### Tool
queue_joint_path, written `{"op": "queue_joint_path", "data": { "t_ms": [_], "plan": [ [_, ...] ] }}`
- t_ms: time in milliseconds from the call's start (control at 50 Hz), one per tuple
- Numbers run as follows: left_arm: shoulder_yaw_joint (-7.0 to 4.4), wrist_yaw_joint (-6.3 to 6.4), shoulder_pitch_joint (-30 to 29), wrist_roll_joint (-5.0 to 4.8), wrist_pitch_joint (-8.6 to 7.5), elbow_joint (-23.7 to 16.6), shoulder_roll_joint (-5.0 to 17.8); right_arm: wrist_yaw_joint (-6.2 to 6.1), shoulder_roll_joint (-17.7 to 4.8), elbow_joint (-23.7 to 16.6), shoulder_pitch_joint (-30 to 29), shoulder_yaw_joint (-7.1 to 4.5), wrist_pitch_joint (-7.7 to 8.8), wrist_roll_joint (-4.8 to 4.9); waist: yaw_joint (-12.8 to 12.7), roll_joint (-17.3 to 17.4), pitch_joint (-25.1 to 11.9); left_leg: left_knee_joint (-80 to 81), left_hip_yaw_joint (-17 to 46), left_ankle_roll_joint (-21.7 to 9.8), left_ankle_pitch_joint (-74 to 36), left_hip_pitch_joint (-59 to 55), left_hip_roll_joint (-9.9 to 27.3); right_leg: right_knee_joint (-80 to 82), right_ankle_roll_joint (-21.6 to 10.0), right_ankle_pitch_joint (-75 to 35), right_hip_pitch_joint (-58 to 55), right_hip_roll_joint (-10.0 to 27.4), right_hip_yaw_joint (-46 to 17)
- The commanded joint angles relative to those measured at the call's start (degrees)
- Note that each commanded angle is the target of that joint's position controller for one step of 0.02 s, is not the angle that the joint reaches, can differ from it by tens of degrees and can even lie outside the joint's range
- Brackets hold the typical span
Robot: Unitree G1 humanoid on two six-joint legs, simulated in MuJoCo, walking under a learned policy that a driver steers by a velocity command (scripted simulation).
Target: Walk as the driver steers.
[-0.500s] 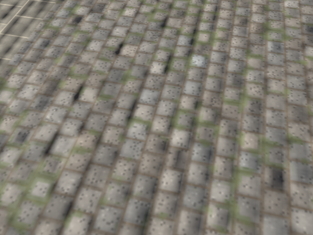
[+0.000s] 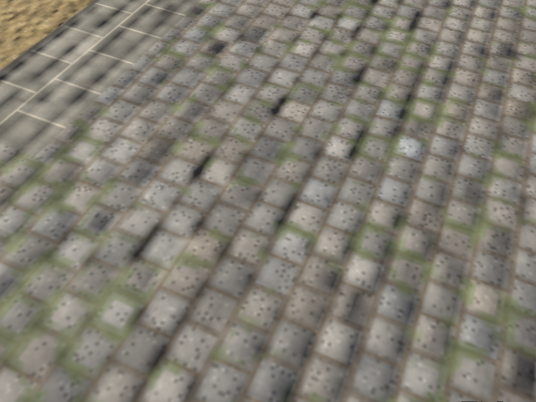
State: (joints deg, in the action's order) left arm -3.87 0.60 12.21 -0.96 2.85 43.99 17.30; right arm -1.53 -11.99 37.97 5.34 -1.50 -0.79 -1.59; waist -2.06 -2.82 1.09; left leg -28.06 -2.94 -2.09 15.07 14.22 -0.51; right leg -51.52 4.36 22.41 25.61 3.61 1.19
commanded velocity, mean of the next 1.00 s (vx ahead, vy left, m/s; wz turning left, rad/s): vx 0.38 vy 0.00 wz -0.62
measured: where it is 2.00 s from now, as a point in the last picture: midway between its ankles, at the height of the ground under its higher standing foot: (476, 254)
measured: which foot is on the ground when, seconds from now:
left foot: down 0.00-0.20, up 0.22-0.68, down 0.70-1.00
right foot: up 0.00-0.16, down 0.18-0.68, up 0.70-1.00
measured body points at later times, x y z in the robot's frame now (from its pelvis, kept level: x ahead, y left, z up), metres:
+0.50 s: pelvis +0.01 -0.05 +0.01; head +0.04 -0.10 +0.46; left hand +0.25 +0.17 -0.06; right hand +0.07 -0.38 -0.09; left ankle +0.12 +0.10 -0.68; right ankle -0.04 -0.12 -0.74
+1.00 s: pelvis +0.21 -0.15 +0.00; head +0.25 -0.15 +0.45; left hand +0.54 -0.12 -0.09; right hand -0.03 -0.31 -0.11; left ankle +0.16 +0.04 -0.74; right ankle +0.23 -0.34 -0.69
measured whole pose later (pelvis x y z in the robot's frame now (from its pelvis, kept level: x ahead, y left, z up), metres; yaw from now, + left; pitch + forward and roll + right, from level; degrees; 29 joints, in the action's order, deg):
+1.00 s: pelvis +0.21 -0.15 +0.00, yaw -39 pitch +4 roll +0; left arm -1.4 -4.9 5.6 2.7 -0.8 34.1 18.2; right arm 0.8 -15.9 51.8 31.6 -2.8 5.4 -1.5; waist 6.7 -3.2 -1.3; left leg -11.2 1.6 -0.4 20.3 -5.1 -0.1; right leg -46.9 -2.2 8.1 39.7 0.5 -1.6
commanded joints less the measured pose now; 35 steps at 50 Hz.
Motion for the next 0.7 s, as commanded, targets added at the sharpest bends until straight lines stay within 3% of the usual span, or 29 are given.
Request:
{"op": "queue_joint_path", "data": {
  "t_ms": [20, 120, 160, 180, 200, 220, 240, 260, 280, 300, 340, 400, 440, 460, 480, 560, 620, 640, 660, 680, 700],
  "plan": [
    [-1.22, -0.37, -4.5, -0.46, -0.42, -6.7, 6.2, -0.85, -12.7, -2.0, 0.8, -4.22, 0.02, 0.49, 3.7, 10.7, -2.1, 8.6, 11.5, -12.5, -17.3, -5.1, 19.3, -0.2, -0.8, 3.5, 3.2, 1.3, 0.2],
    [-1.3, -1.56, -2.0, -0.62, 0.03, -7.8, 4.6, -1.14, -12.9, -1.6, -1.4, -4.98, -0.11, 1.32, 2.2, 10.0, -4.0, 4.5, 8.0, -10.4, -25.2, -7.3, 20.4, 5.7, -3.0, 3.6, -0.5, 0.8, 2.8],
    [-1.57, -2.03, 1.0, -0.74, 0.1, -7.3, 4.0, -1.28, -12.8, -1.4, -2.9, -5.27, -0.42, 2.22, 0.2, 9.4, -5.3, -0.2, 3.9, -7.2, -24.2, -6.3, 19.0, 15.5, -4.9, -3.4, -6.2, -1.2, 5.3],
    [-2.17, -1.78, 3.2, -0.47, 0.02, -6.7, 5.0, -1.23, -11.6, -0.5, -1.3, -5.25, -0.56, 2.54, -0.4, 6.7, -5.5, -5.9, 0.3, -3.7, -18.3, -3.6, 16.5, 22.1, -6.8, -10.1, -10.9, -2.7, 4.1],
    [-3.94, -0.83, 5.2, -0.21, -0.29, -7.1, 10.6, -1.03, -9.6, -0.4, 0.8, -5.03, -0.51, 1.46, 0.4, -5.4, -5.4, -19.9, -5.5, 2.0, -3.5, 7.2, 10.5, 28.1, -11.2, -28.9, -19.1, 4.6, -9.9],
    [-5.29, -0.63, 6.1, 1.14, -1.34, -8.8, 17.8, -0.91, -7.0, -5.2, -5.9, -3.92, 0.01, -0.55, -0.3, -19.9, -4.9, -34.4, -2.7, 7.1, 23.4, 26.8, -1.2, 30.0, -23.3, -48.8, -26.0, 17.4, -34.3],
    [-4.66, -1.13, 7.5, 2.66, -2.6, -9.7, 15.2, -0.93, -9.1, -5.6, -9.2, -4.36, 0.62, -0.11, -3.8, -10.5, -10.1, -43.3, 6.7, 6.6, 25.9, 29.3, -1.5, 31.8, -27.2, -44.4, -28.0, 19.0, -34.9],
    [-4.22, -0.98, 5.3, 2.36, -3.51, -9.7, 13.8, -0.79, -9.9, -5.1, -8.8, -4.71, 0.89, 1.25, -1.8, -5.9, -8.2, -44.8, 8.8, 5.4, 20.9, 30.1, -0.5, 31.4, -24.3, -40.7, -27.1, 15.8, -30.0],
    [-4.18, -0.31, 1.9, 0.85, -3.61, -10.2, 12.7, -1.02, -10.1, -4.0, -7.2, -4.93, 0.99, 1.37, 0.4, -1.5, -6.6, -42.8, 9.1, 5.1, 15.2, 30.6, 0.5, 30.6, -20.8, -37.6, -25.9, 12.3, -25.7],
    [-3.6, 0.4, -0.8, -0.47, -3.12, -11.0, 11.2, -1.35, -10.9, -3.5, -6.4, -5.15, 0.93, 0.89, 1.5, -0.8, -5.8, -40.1, 9.5, 5.3, 11.2, 30.3, 1.2, 30.3, -18.7, -36.8, -24.6, 10.9, -23.5],
    [-3.14, 1.51, -1.7, -0.61, -2.1, -12.1, 10.3, -1.02, -10.0, -2.9, -5.2, -5.02, 1.14, 0.85, 2.4, -1.9, -7.1, -38.3, 9.1, 6.3, 6.2, 25.7, -0.3, 30.1, -17.4, -38.3, -22.3, 7.8, -21.4],
    [-3.5, 2.19, 0.0, -0.47, -1.51, -12.6, 11.1, -0.7, -8.7, -2.2, -4.9, -4.48, 1.56, 1.45, 1.8, -1.8, -7.7, -30.2, 9.6, 7.3, 3.1, 24.6, -2.3, 29.4, -16.7, -36.9, -23.5, 6.0, -22.1],
    [-3.49, 2.33, 2.3, -1.35, -1.57, -12.4, 11.0, 0.23, -9.1, -1.9, -5.0, -4.34, 2.31, 1.99, 0.7, -2.8, -8.4, -22.5, 10.1, 7.3, 0.5, 23.1, -2.3, 33.9, -16.9, -6.0, -22.4, 4.8, -25.8],
    [-3.47, 2.13, 2.4, -1.35, -1.89, -12.6, 11.4, 0.82, -9.7, -2.3, -6.0, -4.48, 2.9, 2.37, 0.3, -5.2, -6.3, -19.0, 10.3, 7.1, 0.1, 22.9, -2.4, 36.4, -17.2, 6.4, -20.4, 4.9, -28.7],
    [-3.5, 1.95, 2.5, -1.13, -2.25, -12.7, 12.0, 1.31, -10.3, -2.7, -7.4, -4.65, 3.62, 2.68, -0.1, -7.1, -4.2, -16.0, 10.5, 6.9, 0.1, 22.9, -2.6, 37.9, -17.5, 11.4, -19.0, 5.2, -31.1],
    [-3.24, 1.5, 3.5, -1.11, -3.26, -12.7, 12.0, 2.46, -10.4, -3.3, -9.9, -4.71, 6.9, 2.94, -1.3, -7.7, -1.7, -6.9, 10.7, 6.2, 0.7, 17.8, -3.3, 36.3, -17.3, 10.9, -16.7, 3.9, -33.5],
    [-2.17, 0.83, 1.8, -0.95, -3.41, -13.7, 9.7, 2.83, -10.5, -2.4, -6.5, -4.91, 8.26, 3.62, 0.0, -8.8, -1.9, -2.4, 8.3, 5.6, -1.5, 7.2, -2.9, 34.3, -16.3, 8.6, -11.4, 2.6, -33.1],
    [-3.38, -1.76, 1.1, 4.03, -2.48, -12.5, 13.1, 2.95, -9.9, -0.4, -3.0, -3.67, 5.24, -1.25, 0.3, -8.9, -2.2, -2.3, 3.9, 4.7, 1.5, 2.7, -4.2, 33.1, -15.0, 11.0, -8.2, -1.5, -30.6],
    [-2.9, -2.47, 0.4, 3.71, -2.4, -12.9, 11.0, 2.47, -9.6, -0.3, -0.1, -3.84, 4.51, -1.39, 2.8, -6.5, -1.1, 0.7, 3.4, 3.8, -0.3, -3.5, -3.6, 30.6, -14.1, 11.7, -3.5, -2.6, -29.8],
    [-1.99, -2.42, -0.1, 2.99, -2.85, -12.9, 8.3, 1.87, -11.1, 0.6, 5.1, -4.08, 4.63, -1.29, 5.8, -2.9, -1.6, 1.6, 5.9, 2.4, 1.2, -12.9, -1.0, 25.0, -12.8, 12.0, 3.5, -3.8, -28.2],
    [-0.49, -2.27, -0.9, 2.38, -3.8, -13.7, 3.6, 1.28, -15.4, 1.4, 12.8, -4.87, 5.34, -2.44, 9.7, 7.3, -4.0, 8.0, 20.1, -0.4, 14.9, -21.8, 9.8, 9.5, -10.6, 11.5, 11.4, -8.4, -21.3]
  ]
}}
Velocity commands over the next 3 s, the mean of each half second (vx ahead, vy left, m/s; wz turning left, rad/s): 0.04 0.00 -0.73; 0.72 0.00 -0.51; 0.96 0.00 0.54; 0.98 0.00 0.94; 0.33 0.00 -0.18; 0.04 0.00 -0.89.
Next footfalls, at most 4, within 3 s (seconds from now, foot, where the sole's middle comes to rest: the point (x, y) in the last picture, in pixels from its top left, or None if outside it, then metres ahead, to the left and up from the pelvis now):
0.18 right None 0.00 -0.13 -0.77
0.70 left None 0.19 0.02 -0.77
1.10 right None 0.33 -0.41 -0.77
1.56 left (450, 304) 0.78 -0.49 -0.77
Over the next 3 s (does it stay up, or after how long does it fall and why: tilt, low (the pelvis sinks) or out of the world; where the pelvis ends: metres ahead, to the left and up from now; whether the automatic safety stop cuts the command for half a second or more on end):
stays up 1.30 -0.61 0.00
